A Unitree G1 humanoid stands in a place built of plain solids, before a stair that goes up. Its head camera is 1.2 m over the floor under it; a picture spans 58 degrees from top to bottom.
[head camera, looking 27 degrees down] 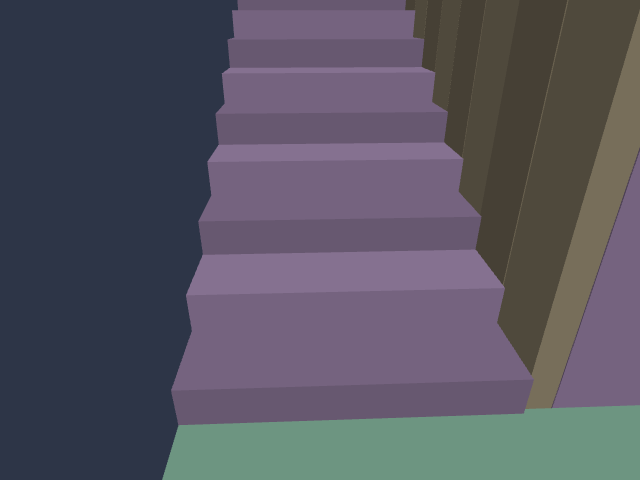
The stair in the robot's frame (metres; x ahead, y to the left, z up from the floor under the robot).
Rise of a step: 0.16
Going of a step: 0.30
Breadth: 1.17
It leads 2 degrees to the left of straight ahead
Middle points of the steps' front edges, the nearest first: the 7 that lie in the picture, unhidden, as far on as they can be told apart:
1.02 -0.11 0.16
1.32 -0.10 0.32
1.62 -0.09 0.47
1.92 -0.08 0.63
2.22 -0.06 0.78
2.52 -0.05 0.94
2.82 -0.04 1.10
